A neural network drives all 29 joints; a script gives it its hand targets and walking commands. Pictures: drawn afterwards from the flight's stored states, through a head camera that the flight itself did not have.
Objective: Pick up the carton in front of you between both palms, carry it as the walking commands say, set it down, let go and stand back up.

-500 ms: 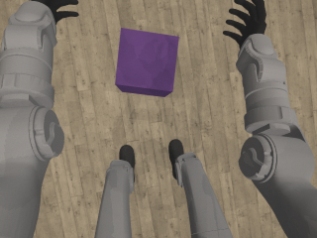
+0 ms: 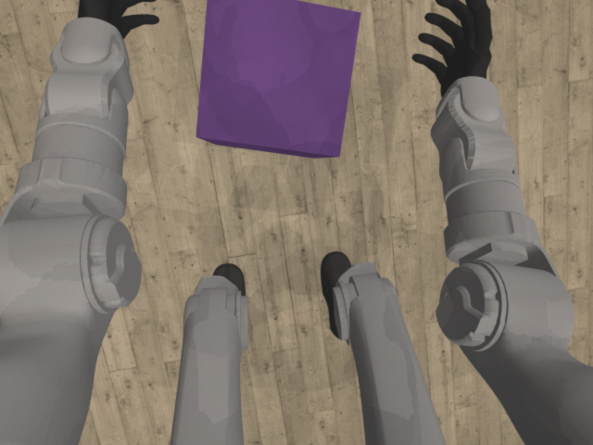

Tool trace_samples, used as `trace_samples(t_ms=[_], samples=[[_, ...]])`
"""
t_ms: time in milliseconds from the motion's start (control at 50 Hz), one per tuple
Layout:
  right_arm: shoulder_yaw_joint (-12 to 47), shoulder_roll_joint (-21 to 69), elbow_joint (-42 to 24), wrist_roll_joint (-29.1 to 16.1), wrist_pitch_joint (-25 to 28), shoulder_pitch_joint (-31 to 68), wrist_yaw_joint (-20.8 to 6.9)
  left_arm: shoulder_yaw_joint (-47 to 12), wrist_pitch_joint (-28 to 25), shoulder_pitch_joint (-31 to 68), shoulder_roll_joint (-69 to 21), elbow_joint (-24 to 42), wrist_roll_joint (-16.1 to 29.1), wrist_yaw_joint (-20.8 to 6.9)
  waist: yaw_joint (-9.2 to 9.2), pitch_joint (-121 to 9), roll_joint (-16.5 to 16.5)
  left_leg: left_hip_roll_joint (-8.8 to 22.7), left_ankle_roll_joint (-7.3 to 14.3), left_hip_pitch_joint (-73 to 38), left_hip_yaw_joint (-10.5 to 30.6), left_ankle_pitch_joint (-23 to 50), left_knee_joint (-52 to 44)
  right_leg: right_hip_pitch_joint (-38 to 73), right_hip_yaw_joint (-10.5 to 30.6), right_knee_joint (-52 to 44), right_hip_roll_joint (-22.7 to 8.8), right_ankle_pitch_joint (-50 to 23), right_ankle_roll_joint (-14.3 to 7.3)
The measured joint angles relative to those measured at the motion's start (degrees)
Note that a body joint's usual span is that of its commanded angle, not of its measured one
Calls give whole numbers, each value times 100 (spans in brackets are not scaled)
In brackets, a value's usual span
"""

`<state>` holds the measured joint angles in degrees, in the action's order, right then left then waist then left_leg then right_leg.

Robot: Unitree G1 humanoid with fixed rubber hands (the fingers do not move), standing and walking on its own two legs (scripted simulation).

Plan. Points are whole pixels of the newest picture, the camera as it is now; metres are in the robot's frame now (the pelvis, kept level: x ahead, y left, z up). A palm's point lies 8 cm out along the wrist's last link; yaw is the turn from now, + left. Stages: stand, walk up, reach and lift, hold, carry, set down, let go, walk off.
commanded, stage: reach and lift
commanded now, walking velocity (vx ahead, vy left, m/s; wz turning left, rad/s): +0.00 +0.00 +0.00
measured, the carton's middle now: (274, 91) +0.53 +0.01 -0.43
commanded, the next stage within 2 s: none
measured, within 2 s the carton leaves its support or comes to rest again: leaves its support in 1.40 s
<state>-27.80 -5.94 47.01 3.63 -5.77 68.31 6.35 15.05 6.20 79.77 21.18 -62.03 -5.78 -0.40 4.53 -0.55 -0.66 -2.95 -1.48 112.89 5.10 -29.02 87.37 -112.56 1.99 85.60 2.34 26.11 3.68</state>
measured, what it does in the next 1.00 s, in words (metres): lowers itself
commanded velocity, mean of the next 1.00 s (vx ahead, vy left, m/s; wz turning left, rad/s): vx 0.00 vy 0.00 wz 0.00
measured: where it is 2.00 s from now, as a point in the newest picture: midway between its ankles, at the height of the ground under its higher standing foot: (286, 316)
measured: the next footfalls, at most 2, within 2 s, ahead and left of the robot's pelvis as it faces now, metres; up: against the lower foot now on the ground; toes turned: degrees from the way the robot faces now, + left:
none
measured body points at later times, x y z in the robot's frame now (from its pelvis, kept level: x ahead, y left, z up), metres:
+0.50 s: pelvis -0.06 +0.00 -0.17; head +0.34 +0.02 +0.03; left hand +0.55 +0.18 -0.36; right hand +0.51 -0.18 -0.36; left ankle +0.05 +0.12 -0.52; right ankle +0.06 -0.13 -0.52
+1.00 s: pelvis -0.05 +0.00 -0.18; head +0.34 +0.02 +0.02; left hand +0.56 +0.16 -0.37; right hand +0.52 -0.15 -0.37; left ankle +0.05 +0.12 -0.52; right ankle +0.06 -0.13 -0.52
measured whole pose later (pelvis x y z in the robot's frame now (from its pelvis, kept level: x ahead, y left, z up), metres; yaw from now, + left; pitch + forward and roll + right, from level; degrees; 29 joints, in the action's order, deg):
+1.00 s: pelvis -0.05 +0.00 -0.18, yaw -1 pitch +34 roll -4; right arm -16.2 -12.2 61.6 -8.2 -6.2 92.3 9.0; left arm -5.1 7.6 102.4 28.9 -72.8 10.4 0.0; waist 3.5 30.0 1.8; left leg -1.8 -0.7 127.0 4.0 -35.4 128.0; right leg -125.7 0.5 124.1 2.6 33.1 4.6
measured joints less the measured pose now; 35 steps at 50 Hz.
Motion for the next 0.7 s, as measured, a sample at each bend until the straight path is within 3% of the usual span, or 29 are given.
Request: trace_samples(t_ms=[80,140,240,440,700], samples=[[456,-253,86,-512,-44,267,165,-587,34,261,365,8,554,136,20,318,82,-34,72,660,-9,-131,1000,-606,-27,939,26,336,2],[745,-447,163,-863,-136,532,274,-966,146,520,602,36,948,187,38,611,125,-53,-32,1043,-3,-329,1674,-992,-58,1579,39,380,-110],[1007,-689,435,-1211,-336,1099,369,-1384,332,1100,855,-221,1296,191,45,1172,159,-59,-46,1461,-20,-347,2526,-1379,-58,2385,74,470,73],[999,-890,1408,-1066,-277,2250,219,-1596,291,2124,1045,-1087,1402,41,-5,2536,202,2,15,1561,-111,-353,3484,-1475,-41,3316,89,447,128],[1257,-894,1520,-1355,-14,2365,301,-2112,57,2254,1125,-1093,1789,84,-49,3005,277,119,76,1431,-112,-806,4162,-1342,-145,3956,9,858,79]])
